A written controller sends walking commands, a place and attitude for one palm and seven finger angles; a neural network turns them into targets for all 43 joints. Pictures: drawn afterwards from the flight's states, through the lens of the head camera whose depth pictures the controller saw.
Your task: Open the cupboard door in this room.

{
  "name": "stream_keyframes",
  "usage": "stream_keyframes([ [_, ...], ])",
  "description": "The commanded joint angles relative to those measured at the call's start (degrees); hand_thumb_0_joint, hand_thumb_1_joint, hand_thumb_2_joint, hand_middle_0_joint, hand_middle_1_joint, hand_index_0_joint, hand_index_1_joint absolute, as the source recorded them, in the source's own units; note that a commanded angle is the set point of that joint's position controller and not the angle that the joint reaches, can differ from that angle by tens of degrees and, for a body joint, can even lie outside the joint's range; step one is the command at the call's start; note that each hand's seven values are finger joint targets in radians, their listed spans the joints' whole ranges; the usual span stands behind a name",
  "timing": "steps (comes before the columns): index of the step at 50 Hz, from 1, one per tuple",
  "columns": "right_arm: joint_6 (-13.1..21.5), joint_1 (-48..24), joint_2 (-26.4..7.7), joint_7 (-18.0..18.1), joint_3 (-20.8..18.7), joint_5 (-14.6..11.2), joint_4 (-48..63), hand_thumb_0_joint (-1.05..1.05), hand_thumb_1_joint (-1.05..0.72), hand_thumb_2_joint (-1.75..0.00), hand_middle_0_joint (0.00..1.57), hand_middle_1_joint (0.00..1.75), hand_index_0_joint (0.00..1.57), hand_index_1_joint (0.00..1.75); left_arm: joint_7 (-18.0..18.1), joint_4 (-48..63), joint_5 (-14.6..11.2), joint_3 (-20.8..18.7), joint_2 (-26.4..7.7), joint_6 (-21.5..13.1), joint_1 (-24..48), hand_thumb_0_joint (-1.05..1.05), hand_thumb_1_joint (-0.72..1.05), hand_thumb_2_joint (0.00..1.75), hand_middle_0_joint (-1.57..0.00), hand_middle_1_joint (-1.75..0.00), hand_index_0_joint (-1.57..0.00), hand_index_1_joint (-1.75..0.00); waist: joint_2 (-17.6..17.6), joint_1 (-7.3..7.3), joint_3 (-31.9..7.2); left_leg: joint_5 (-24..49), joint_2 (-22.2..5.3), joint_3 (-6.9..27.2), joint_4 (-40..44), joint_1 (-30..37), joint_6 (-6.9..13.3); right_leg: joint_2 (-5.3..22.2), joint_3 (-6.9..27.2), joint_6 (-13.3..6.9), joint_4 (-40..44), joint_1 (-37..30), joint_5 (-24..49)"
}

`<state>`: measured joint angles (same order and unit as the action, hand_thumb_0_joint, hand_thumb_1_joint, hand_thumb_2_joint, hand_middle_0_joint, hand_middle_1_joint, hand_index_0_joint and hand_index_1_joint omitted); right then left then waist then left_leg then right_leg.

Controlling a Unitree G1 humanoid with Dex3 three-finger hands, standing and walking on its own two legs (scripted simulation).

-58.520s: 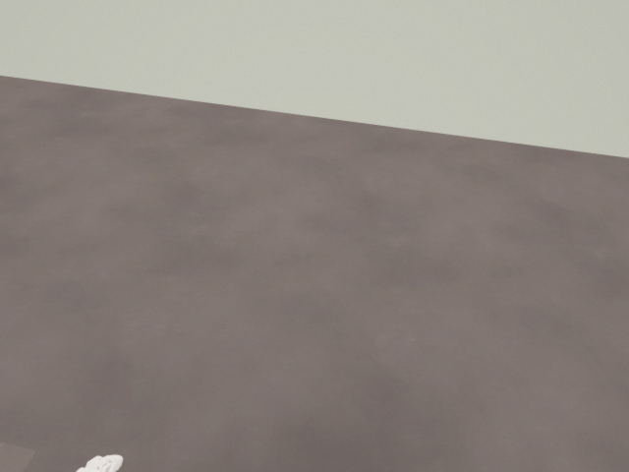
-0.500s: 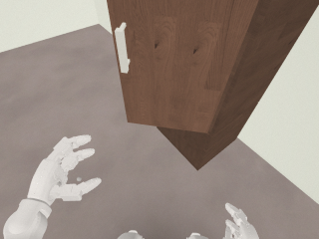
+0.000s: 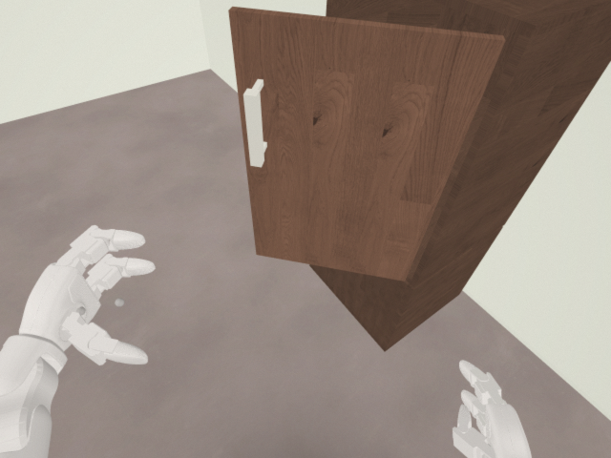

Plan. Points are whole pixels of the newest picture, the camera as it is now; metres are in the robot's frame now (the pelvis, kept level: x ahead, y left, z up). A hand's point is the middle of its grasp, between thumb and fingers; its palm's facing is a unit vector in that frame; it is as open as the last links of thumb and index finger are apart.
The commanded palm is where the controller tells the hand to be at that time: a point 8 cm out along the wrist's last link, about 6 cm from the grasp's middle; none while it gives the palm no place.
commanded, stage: raise the hand with hooked fingers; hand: left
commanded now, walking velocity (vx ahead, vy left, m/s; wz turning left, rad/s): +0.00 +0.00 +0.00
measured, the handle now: (258, 124) +0.62 +0.14 +0.11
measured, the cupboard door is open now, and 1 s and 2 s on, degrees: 43 43 43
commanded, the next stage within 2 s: move the hooked fingers beside the handle in 0.82 s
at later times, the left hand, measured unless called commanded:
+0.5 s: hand (116, 250) +0.30 +0.25 +0.13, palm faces -0.07 -1.00 -0.05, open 14.0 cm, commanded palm +0.27 +0.30 +0.13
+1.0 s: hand (123, 254) +0.30 +0.25 +0.13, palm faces -0.06 -1.00 -0.04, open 14.0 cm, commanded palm +0.29 +0.29 +0.13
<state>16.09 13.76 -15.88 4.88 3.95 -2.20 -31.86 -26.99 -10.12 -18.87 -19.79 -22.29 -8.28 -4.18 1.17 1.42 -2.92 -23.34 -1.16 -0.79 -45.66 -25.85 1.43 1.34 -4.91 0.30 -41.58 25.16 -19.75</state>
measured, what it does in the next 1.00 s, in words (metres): stands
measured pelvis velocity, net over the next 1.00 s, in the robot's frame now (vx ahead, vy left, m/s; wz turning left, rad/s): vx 0.01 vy -0.02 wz -0.01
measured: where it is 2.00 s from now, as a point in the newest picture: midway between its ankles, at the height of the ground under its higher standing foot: outside the picture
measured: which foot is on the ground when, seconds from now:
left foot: down 0.00-1.00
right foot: down 0.00-1.00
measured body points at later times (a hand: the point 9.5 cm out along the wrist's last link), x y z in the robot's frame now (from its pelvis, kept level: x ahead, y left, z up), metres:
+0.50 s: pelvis +0.01 -0.02 +0.01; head +0.02 -0.03 +0.46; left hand +0.30 +0.31 +0.14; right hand +0.16 -0.27 -0.07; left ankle +0.00 +0.10 -0.71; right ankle +0.02 -0.13 -0.71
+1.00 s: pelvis +0.01 -0.02 +0.01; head +0.02 -0.03 +0.46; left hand +0.30 +0.30 +0.14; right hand +0.17 -0.27 -0.06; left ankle +0.00 +0.10 -0.71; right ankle +0.02 -0.13 -0.71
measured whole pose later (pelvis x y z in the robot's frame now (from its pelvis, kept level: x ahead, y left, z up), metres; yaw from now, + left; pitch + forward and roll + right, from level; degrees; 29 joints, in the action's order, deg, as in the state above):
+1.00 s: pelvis +0.01 -0.02 +0.01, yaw -1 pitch +3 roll -1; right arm 13.2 15.1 -16.8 5.9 3.9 -3.0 -33.7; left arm -33.3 -23.9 -19.7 -24.7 -25.9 -5.9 8.3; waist 2.1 1.6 -1.8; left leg -19.9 -1.8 -1.2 -37.8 -20.4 -0.2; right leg 0.4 -4.5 -1.2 -36.1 21.1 -17.6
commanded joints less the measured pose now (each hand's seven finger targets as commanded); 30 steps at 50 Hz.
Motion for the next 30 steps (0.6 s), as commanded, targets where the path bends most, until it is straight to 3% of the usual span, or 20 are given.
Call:
stream_keyframes([
  [1, 2.2, -2.1, -8.0, 1.1, -3.6, -0.6, 7.4, 0.0, -0.9, -0.9, 0.2, 0.3, 0.2, 0.3, -2.5, 9.9, -2.3, -7.0, -13.7, -1.9, 15.0, 0.0, -0.5, 0.3, -0.3, -1.2, -0.3, -1.2, 3.2, -0.77, -9.9, 16.1, 0.8, 2.9, 9.8, 6.4, -0.5, -2.6, 1.1, -2.0, 5.7, -5.6, 12.9],
  [5, 1.6, -2.3, -7.9, 1.2, -3.1, -0.6, 7.1, 0.0, -0.9, -0.9, 0.2, 0.3, 0.2, 0.3, -3.8, 8.0, -2.5, -8.3, -16.1, -1.3, 19.0, 0.0, -0.5, 0.3, -0.3, -1.2, -0.3, -1.2, 4.8, -0.62, -9.8, 17.5, 0.9, 2.7, 10.5, 7.8, -0.5, -2.6, 1.5, -2.3, 6.7, -6.7, 14.3],
  [8, 1.4, -2.3, -7.9, 1.5, -3.2, -0.8, 6.9, 0.0, -0.9, -0.9, 0.2, 0.3, 0.2, 0.3, -4.3, 6.5, -2.5, -9.0, -17.1, -1.1, 21.1, 0.0, -0.5, 0.3, -0.3, -1.2, -0.3, -1.2, 4.6, -0.67, -10.8, 17.1, 1.0, 2.7, 11.2, 8.8, -0.4, -2.4, 1.6, -2.1, 7.5, -7.1, 13.9],
  [14, 0.7, -2.2, -8.4, 1.6, -2.9, -0.9, 6.4, 0.0, -0.9, -0.9, 0.2, 0.3, 0.2, 0.3, -6.1, 0.9, -2.9, -11.2, -20.9, -0.1, 25.9, 0.0, -0.5, 0.3, -0.3, -1.2, -0.3, -1.2, 3.1, -0.09, -9.1, 16.9, 1.2, 2.5, 12.5, 8.5, -0.2, -2.3, 2.3, -2.3, 9.2, -8.7, 14.0],
  [16, 0.6, -1.9, -8.5, 1.7, -3.1, -1.0, 6.4, 0.0, -0.9, -0.9, 0.2, 0.3, 0.2, 0.3, -6.5, 0.3, -2.5, -12.2, -22.4, 0.0, 27.5, 0.0, -0.5, 0.3, -0.3, -1.2, -0.3, -1.2, 3.1, -0.12, -11.5, 18.2, 1.3, 2.4, 12.9, 9.7, 0.0, -2.0, 2.3, -2.1, 9.3, -9.8, 15.3],
  [18, 0.6, -1.5, -8.5, 1.5, -3.3, -1.2, 6.5, 0.0, -0.9, -0.9, 0.2, 0.3, 0.2, 0.3, -7.1, -2.6, -2.7, -10.2, -19.3, 0.5, 24.4, 0.0, -0.5, 0.3, -0.3, -1.2, -0.3, -1.2, 2.1, -0.18, -10.6, 18.0, 1.4, 2.1, 12.9, 9.3, 0.0, -1.9, 2.2, -1.9, 9.5, -9.1, 15.4],
  [20, 0.5, -1.5, -8.8, 1.1, -3.4, -1.3, 6.6, 0.0, -0.9, -0.9, 0.2, 0.3, 0.2, 0.3, -7.9, -4.1, -3.1, -9.8, -19.0, 0.8, 23.4, 0.0, -0.5, 0.3, -0.3, -1.2, -0.3, -1.2, 0.5, -0.04, -9.3, 17.5, 1.5, 1.7, 12.8, 8.1, 0.1, -1.8, 2.7, -1.8, 9.7, -9.1, 15.6],
  [24, 0.5, -1.9, -9.0, 0.8, -3.8, -1.0, 7.2, 0.0, -0.9, -0.9, 0.2, 0.3, 0.2, 0.3, -7.3, -0.9, -3.1, -11.6, -21.4, 0.1, 24.9, 0.0, -0.5, 0.3, -0.3, -1.2, -0.3, -1.2, 2.2, 0.51, -10.2, 17.5, 1.6, 1.4, 12.4, 8.5, 0.2, -1.7, 3.5, -1.9, 9.6, -9.4, 15.1],
  [25, 0.5, -1.6, -8.9, 0.8, -3.9, -1.0, 7.3, 0.0, -0.9, -0.9, 0.2, 0.3, 0.2, 0.3, -7.1, 0.3, -3.2, -12.9, -22.6, -0.2, 25.4, 0.0, -0.5, 0.3, -0.3, -1.2, -0.3, -1.2, 1.9, 0.48, -12.4, 18.1, 1.6, 1.4, 12.5, 9.0, 0.3, -1.6, 3.7, -1.8, 9.6, -10.5, 15.8],
  [26, 0.6, -1.6, -8.7, 0.8, -3.9, -1.0, 7.3, 0.0, -0.9, -0.9, 0.2, 0.3, 0.2, 0.3, -6.7, 1.2, -3.1, -12.6, -21.8, -0.7, 25.0, 0.0, -0.5, 0.3, -0.3, -1.2, -0.3, -1.2, 3.1, 0.4, -13.1, 19.0, 1.6, 1.1, 12.4, 9.7, 0.3, -1.6, 3.5, -1.8, 9.3, -10.8, 16.7],
  [29, 0.8, -1.5, -8.6, 0.9, -3.9, -0.8, 7.1, 0.0, -0.9, -0.9, 0.2, 0.3, 0.2, 0.3, -5.3, 2.3, -3.0, -13.5, -22.7, -1.7, 25.0, 0.0, -0.5, 0.3, -0.3, -1.2, -0.3, -1.2, 2.7, 0.49, -11.3, 18.1, 1.5, 1.2, 12.7, 9.6, 0.3, -1.8, 3.6, -1.8, 9.8, -10.4, 15.7],
  [30, 0.6, -1.7, -8.5, 1.0, -3.7, -0.9, 7.1, 0.0, -0.9, -0.9, 0.2, 0.3, 0.2, 0.3, -5.2, 1.7, -2.8, -13.0, -22.1, -1.6, 25.5, 0.0, -0.5, 0.3, -0.3, -1.2, -0.3, -1.2, 4.3, 0.19, -10.6, 16.9, 1.6, 1.0, 13.0, 8.9, 0.3, -1.7, 3.8, -1.7, 10.1, -10.0, 14.7],
])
